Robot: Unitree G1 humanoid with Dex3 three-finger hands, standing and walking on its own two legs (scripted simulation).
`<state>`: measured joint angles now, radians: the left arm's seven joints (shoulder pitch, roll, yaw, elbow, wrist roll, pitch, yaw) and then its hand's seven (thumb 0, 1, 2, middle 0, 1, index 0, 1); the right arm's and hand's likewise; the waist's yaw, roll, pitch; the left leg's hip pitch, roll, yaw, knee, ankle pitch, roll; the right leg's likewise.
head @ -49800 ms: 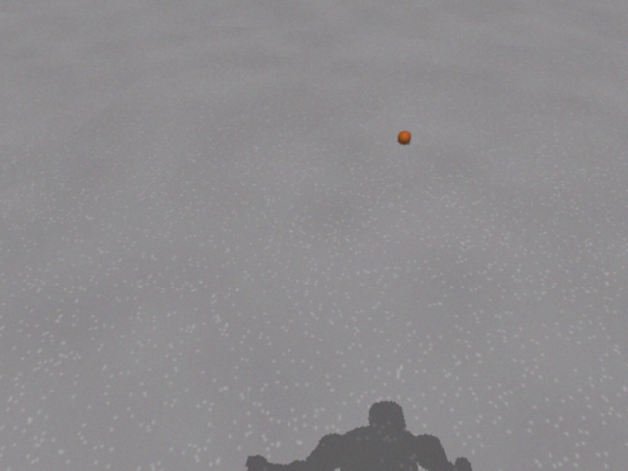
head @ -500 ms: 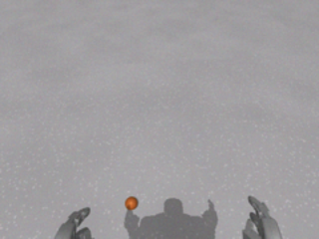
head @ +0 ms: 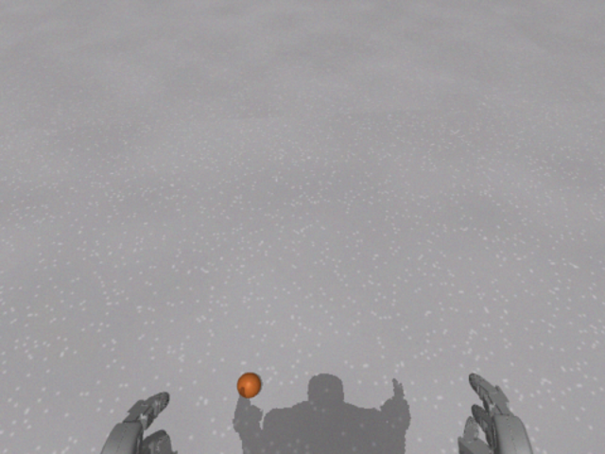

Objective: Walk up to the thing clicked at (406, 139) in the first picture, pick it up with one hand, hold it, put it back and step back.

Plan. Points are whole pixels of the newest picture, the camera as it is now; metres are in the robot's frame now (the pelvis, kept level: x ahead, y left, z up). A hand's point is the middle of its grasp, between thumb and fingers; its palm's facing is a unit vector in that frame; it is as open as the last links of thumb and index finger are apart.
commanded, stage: home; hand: left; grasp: from above
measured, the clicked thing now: (248, 385) +0.47 +0.18 -0.68
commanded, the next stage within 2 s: stand in 0.24 s
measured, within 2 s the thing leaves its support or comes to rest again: neither
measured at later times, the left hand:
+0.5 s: hand out of the picture +0.15 +0.21 -0.08, palm faces +0.02 -0.95 -0.32, open 7.4 cm
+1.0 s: hand out of the picture +0.04 +0.24 -0.10, palm faces +0.06 -0.95 -0.32, open 7.4 cm
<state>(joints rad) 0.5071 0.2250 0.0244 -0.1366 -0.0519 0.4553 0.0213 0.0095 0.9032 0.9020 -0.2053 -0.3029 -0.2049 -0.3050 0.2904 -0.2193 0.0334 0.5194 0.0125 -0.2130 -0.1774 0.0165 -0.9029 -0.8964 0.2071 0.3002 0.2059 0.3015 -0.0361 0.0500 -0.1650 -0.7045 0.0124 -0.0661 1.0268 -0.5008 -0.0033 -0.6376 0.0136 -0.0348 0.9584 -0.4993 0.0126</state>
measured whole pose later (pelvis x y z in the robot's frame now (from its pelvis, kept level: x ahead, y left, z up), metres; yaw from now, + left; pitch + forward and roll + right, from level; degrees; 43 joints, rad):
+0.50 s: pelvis -0.01 +0.00 +0.02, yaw +0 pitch +3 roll +0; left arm 0.23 0.27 0.01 0.47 0.05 0.13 0.03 0.01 0.90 0.90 -0.21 -0.30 -0.21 -0.31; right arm 0.17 -0.28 0.00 0.78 -0.07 -0.07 -0.03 0.01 -0.90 -0.90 0.21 0.30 0.21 0.30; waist 0.03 0.00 0.01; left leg -0.48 -0.03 -0.03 0.86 -0.42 0.01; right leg -0.45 -0.03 0.00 0.85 -0.45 0.02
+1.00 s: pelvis +0.00 +0.01 +0.06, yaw +2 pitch -4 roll +0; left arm 0.18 0.27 0.03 1.08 0.03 0.02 0.03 0.01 0.90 0.90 -0.21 -0.30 -0.21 -0.30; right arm 0.15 -0.28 -0.03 1.08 -0.02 0.00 -0.03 0.01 -0.90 -0.90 0.21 0.30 0.21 0.30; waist 0.02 0.01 0.07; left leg -0.14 -0.03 -0.05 0.45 -0.23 0.01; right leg -0.10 -0.04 -0.03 0.43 -0.26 0.03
